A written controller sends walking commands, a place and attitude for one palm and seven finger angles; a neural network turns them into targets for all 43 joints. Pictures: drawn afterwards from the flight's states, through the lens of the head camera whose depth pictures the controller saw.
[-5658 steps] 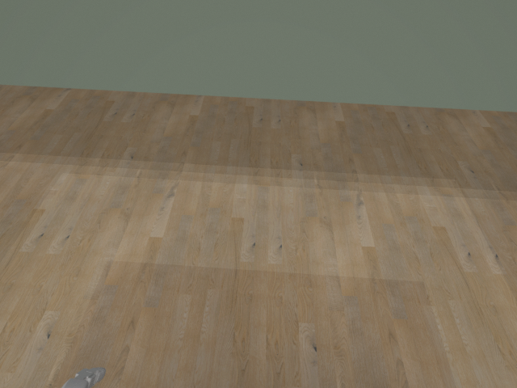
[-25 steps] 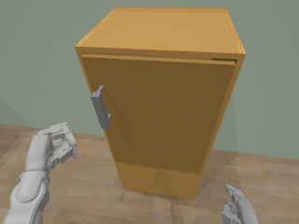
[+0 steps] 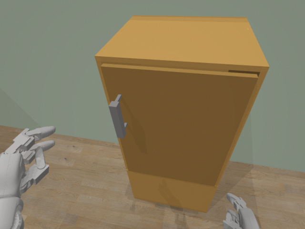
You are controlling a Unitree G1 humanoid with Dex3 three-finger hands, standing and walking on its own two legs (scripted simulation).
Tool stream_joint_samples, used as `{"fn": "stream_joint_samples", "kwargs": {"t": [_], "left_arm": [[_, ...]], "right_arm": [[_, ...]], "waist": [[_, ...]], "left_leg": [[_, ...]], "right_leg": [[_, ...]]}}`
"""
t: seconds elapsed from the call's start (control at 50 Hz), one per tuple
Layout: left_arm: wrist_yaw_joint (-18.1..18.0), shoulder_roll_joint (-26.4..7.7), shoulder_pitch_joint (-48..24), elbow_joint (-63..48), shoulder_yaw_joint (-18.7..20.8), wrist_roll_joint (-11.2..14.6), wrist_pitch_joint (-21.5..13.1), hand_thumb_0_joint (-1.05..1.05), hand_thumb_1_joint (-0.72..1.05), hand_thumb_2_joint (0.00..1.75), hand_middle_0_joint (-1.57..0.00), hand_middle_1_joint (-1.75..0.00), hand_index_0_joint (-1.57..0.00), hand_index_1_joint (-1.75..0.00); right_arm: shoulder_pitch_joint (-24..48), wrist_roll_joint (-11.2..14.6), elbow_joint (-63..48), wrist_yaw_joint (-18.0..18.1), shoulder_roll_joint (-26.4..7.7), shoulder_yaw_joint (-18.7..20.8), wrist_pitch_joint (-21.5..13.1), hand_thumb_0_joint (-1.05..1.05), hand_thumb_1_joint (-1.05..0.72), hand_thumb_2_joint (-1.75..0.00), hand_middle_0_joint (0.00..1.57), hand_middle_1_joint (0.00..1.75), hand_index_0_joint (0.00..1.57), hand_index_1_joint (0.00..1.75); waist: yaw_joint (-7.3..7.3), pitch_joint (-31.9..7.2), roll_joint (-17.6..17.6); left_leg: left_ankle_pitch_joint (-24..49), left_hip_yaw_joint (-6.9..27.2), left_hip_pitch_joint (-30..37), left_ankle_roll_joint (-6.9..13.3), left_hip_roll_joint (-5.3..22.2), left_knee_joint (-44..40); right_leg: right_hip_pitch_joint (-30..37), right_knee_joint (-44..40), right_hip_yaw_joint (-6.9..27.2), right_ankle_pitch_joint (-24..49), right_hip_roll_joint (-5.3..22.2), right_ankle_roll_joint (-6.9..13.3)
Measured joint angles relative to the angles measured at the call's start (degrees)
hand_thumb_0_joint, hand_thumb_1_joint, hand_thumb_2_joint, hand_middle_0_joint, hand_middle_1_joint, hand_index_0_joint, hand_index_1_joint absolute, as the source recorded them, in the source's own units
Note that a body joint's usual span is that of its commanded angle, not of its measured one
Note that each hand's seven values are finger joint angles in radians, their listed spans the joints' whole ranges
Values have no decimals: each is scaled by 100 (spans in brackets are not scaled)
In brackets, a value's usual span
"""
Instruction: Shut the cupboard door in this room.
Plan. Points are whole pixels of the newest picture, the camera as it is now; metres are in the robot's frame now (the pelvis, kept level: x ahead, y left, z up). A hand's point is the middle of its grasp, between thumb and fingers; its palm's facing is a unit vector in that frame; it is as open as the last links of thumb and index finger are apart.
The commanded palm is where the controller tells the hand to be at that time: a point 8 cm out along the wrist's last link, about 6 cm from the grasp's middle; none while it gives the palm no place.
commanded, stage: draw the hand back to the body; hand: left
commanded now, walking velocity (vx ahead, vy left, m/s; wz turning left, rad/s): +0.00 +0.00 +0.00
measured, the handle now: (120, 116) +0.45 +0.17 +0.05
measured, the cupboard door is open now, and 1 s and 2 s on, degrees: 0 0 0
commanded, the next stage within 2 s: step back with the hand held close in 0.44 s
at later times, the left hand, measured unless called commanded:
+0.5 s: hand (23, 164) +0.19 +0.29 +0.16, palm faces +0.42 -0.82 -0.39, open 7.4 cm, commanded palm +0.14 +0.33 +0.17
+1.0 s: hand (13, 173) +0.17 +0.30 +0.15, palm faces +0.37 -0.81 -0.46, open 7.4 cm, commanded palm +0.11 +0.34 +0.17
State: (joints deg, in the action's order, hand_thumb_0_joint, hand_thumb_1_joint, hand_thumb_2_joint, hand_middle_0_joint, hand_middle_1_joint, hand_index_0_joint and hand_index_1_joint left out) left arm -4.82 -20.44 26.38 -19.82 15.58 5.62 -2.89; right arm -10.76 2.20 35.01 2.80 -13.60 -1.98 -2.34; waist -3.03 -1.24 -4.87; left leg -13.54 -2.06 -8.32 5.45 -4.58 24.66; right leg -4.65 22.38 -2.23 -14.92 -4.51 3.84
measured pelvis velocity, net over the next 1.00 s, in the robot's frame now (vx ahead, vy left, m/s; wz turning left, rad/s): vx -0.04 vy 0.04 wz -0.03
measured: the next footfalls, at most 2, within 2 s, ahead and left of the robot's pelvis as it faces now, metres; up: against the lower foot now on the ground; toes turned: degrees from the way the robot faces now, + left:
none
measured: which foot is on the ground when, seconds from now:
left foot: down 0.00-1.00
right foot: down 0.00-1.00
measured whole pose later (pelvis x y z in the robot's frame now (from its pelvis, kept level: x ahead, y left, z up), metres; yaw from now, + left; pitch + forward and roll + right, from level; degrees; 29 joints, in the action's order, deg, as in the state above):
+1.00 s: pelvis -0.04 +0.04 -0.01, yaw -2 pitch +0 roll -1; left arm -5.9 -24.0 30.0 -25.1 22.8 4.4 -7.1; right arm -11.9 1.8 31.4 4.1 -14.3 0.8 3.3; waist -0.4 -1.7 -2.4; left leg -11.9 -5.2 -17.2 8.7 -6.6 28.1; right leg -16.1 30.9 -0.1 -15.2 -2.0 0.4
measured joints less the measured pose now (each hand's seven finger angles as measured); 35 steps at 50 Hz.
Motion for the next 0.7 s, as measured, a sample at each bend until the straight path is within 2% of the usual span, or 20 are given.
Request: {"fn": "stream_joint_samples", "kwargs": {"t": [0.14, 0.26, 0.44, 0.6, 0.7], "left_arm": [[-62, -129, 98, -319, 392, -9, -33, 2, 89, 90, -34, -44, -35, -44], [-55, 9, -9, -182, 360, -17, 15, 2, 90, 90, -25, -35, -26, -35], [-71, 2, 50, -377, 210, -63, 110, 2, 89, 90, -22, -31, -22, -31], [-41, -120, 17, -386, 460, -50, 17, 2, 89, 90, -21, -30, -22, -30], [-60, -197, 72, -242, 718, -44, -268, 2, 89, 90, -21, -30, -21, -30]], "right_arm": [[29, -4, -21, -29, -57, 43, -56, 1, -90, -90, 21, 30, 21, 30], [47, -14, -50, -75, -58, 57, 6, 1, -90, -90, 21, 30, 21, 30], [-108, -42, 17, -54, -23, 23, -53, 1, -90, -90, 21, 30, 21, 30], [-110, -26, -27, -95, -16, 49, 21, 1, -90, -90, 21, 30, 21, 30], [-50, -41, -176, -26, -47, 71, 202, 1, -90, -90, 21, 30, 21, 30]], "waist": [[-63, 3, -30], [-55, 80, 1], [-17, 79, 93], [34, 73, 15], [121, -2, 16]], "left_leg": [[-12, 18, 83, 58, -57, -36], [55, 29, 38, 110, -113, -87], [42, 1, 87, 148, -133, -93], [91, -47, 60, 173, -152, -127], [108, -123, -276, 235, -170, -16]], "right_leg": [[103, -59, -12, -6, 53, -74], [38, -48, -30, 15, 111, -134], [97, -84, 1, 36, 132, -189], [49, -90, 44, 86, 157, -245], [-362, 165, 93, 48, 187, -280]]}}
